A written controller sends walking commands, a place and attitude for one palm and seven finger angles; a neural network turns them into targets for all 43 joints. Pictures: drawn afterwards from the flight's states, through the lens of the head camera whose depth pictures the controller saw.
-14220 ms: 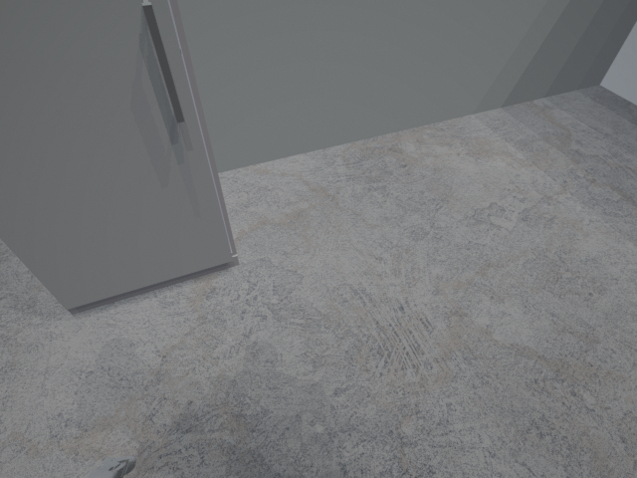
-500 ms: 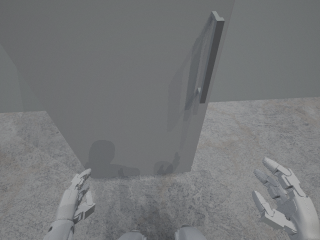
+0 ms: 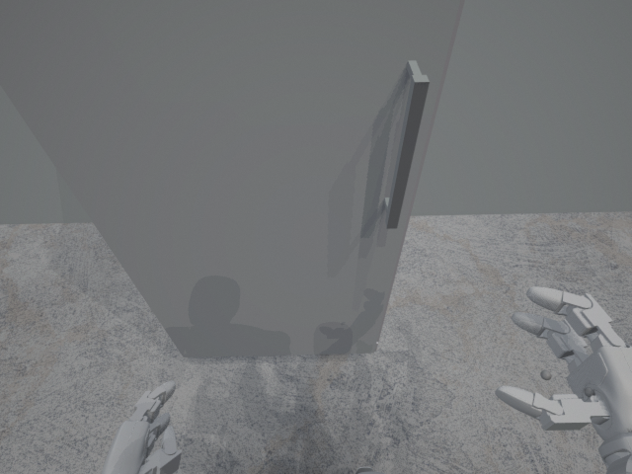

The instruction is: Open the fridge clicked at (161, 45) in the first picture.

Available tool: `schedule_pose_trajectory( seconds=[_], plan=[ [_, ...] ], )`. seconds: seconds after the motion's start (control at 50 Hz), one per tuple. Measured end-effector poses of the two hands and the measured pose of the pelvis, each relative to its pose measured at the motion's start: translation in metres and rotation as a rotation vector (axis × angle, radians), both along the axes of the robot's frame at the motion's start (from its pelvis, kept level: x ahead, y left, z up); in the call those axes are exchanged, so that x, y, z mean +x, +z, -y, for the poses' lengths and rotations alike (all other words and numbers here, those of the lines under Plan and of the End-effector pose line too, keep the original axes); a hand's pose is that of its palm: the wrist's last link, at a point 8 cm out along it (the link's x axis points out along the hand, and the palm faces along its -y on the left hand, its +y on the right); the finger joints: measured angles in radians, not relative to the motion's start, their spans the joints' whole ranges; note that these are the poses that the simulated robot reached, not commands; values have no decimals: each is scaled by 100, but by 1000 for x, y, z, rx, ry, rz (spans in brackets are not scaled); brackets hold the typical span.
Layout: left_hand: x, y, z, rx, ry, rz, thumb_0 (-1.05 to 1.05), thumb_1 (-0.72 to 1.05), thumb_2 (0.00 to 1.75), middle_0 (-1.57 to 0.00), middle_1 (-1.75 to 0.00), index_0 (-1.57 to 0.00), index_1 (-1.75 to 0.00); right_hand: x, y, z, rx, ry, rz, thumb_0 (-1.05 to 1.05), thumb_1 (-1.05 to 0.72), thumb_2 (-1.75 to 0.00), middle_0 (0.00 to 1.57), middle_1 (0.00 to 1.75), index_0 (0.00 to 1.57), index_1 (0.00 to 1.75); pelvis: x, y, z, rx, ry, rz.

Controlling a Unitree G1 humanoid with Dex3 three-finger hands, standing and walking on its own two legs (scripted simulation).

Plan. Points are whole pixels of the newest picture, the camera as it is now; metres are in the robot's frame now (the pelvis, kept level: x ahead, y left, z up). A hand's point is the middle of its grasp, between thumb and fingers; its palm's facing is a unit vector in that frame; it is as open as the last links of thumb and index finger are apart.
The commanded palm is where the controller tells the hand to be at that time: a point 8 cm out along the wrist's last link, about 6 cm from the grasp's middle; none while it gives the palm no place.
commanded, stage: raise the hand to about handle height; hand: right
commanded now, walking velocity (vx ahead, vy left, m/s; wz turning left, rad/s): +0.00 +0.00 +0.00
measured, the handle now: (400, 155) +0.53 -0.10 +0.13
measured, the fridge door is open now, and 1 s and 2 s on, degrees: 0 0 0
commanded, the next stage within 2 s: move the hooked fingers beside the handle in 1.14 s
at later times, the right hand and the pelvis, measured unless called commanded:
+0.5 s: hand (593, 319) +0.26 -0.26 +0.14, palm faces +0.01 +1.00 -0.06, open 13.9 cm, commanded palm +0.24 -0.31 +0.14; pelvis +0.01 +0.01 +0.02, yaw -1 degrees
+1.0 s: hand (583, 294) +0.28 -0.25 +0.15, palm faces +0.01 +1.00 -0.04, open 14.0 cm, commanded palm +0.25 -0.30 +0.16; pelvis +0.01 +0.02 +0.03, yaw +0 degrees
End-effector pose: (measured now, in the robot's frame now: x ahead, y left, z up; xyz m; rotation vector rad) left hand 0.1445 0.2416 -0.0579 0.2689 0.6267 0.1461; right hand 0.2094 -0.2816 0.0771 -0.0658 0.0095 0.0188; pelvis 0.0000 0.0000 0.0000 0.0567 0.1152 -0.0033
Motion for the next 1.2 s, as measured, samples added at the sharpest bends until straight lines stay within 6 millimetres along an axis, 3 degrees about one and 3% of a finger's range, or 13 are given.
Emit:
schedule_pose_trajectory(
  seconds=[0.32, 0.7, 0.94, 1.2],
  plan=[
    [37, 24, 17, -39, -62, 83, 1, 90, 90, -20, -30, -20, -30, 21, 42, 23, 0, -26, 18, -1, 39, -35, 29, 112, 29, 113, 6, 17, -5, -9, -13, 57],
    [28, 25, -10, -26, -20, 41, 1, 90, 90, -20, -30, -20, -30, 48, 78, 33, 4, -27, 26, -2, 50, -30, 30, 119, 30, 120, 11, 28, -19, -20, -12, 85],
    [28, 26, -17, -32, -5, 40, 1, 90, 90, -20, -30, -20, -30, 53, 71, 23, 27, -19, 8, -2, 50, -30, 30, 120, 30, 120, 14, 29, -23, -26, 0, 78],
    [35, 26, -9, -43, -16, 47, 1, 90, 90, -20, -30, -20, -30, 52, 75, 27, 19, -27, 14, -2, 50, -30, 30, 120, 30, 120, 15, 29, -21, -25, -5, 80]
  ],
)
